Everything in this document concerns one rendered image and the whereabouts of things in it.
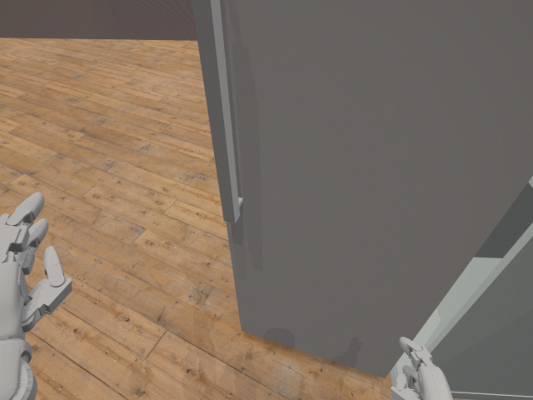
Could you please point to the handle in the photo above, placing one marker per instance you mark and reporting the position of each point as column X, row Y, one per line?
column 208, row 22

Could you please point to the right robot hand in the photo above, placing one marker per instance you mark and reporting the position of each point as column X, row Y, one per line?
column 429, row 382

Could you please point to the robot left forearm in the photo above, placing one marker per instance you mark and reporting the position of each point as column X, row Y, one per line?
column 17, row 381

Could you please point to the fridge door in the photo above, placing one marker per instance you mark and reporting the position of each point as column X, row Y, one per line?
column 377, row 145

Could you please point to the left robot hand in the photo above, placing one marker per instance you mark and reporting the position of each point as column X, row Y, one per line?
column 19, row 239

